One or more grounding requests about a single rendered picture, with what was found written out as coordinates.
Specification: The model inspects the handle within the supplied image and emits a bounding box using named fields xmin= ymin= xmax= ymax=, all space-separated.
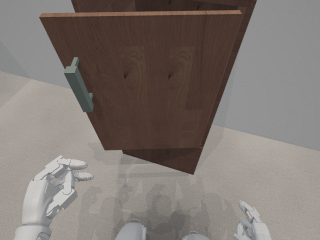
xmin=64 ymin=57 xmax=94 ymax=112

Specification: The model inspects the right robot hand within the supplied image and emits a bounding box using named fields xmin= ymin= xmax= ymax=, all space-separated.
xmin=234 ymin=200 xmax=272 ymax=240

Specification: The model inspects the left robot forearm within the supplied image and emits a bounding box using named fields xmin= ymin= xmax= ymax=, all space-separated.
xmin=14 ymin=224 xmax=52 ymax=240

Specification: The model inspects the left robot hand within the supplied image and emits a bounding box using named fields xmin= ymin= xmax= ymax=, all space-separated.
xmin=21 ymin=155 xmax=94 ymax=227

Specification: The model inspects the left robot shin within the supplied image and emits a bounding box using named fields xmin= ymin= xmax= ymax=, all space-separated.
xmin=131 ymin=219 xmax=140 ymax=224

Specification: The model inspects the left robot thigh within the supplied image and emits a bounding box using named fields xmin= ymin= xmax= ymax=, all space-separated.
xmin=114 ymin=222 xmax=147 ymax=240

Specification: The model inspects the cupboard door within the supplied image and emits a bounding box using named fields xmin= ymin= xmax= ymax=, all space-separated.
xmin=39 ymin=10 xmax=242 ymax=151

